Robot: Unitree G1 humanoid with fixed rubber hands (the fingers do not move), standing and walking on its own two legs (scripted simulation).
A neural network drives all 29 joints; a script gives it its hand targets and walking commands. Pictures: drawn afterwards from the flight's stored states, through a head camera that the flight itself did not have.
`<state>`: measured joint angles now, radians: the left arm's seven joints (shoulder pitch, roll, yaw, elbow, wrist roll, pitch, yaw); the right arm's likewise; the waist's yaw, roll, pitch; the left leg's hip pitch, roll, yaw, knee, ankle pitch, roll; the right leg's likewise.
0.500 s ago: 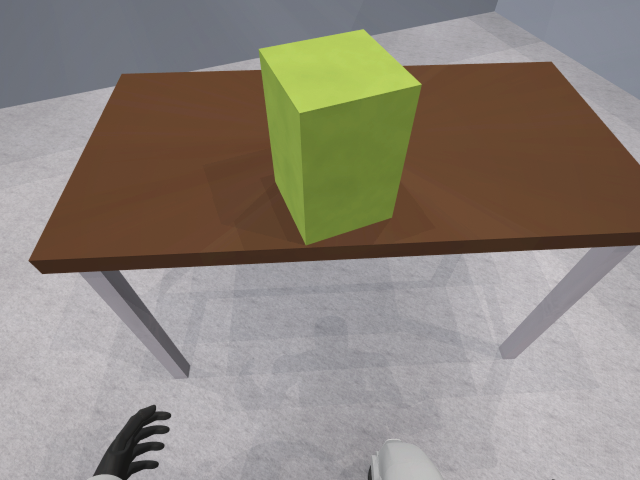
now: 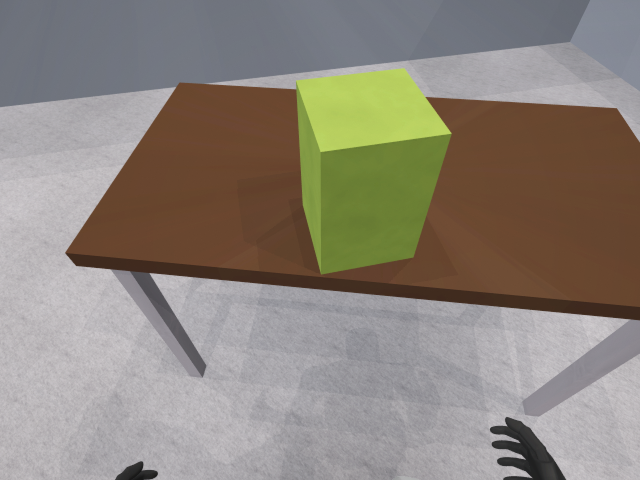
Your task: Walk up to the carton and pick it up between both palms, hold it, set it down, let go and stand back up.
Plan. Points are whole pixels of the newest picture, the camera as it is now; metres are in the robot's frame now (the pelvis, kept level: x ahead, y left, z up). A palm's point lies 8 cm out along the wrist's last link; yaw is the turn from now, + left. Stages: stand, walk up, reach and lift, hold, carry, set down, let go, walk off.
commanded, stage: walk up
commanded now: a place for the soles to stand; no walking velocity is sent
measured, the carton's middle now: (360, 177) +0.53 -0.05 +0.06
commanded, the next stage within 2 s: none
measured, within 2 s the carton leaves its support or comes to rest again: neither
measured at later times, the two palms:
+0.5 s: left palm out of the picture +0.11 +0.30 -0.08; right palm (526, 462) +0.15 -0.24 -0.08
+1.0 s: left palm (137, 479) +0.14 +0.25 -0.09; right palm out of the picture +0.13 -0.32 -0.09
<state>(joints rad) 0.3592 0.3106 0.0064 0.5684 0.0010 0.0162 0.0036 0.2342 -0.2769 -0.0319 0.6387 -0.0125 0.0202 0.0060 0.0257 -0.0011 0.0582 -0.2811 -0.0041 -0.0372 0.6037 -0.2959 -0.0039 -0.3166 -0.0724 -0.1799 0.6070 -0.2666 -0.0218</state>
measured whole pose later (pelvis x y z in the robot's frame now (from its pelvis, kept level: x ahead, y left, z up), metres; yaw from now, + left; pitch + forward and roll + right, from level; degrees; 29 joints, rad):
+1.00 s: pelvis +0.06 -0.03 +0.00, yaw +4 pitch -1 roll +0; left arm 0.37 0.32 0.05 0.56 0.04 -0.01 -0.03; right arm 0.38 -0.32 -0.07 0.65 -0.04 0.00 0.00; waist -0.06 -0.01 0.06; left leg -0.20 0.01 -0.13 0.60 -0.38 -0.02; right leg -0.39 -0.05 -0.02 0.63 -0.26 0.01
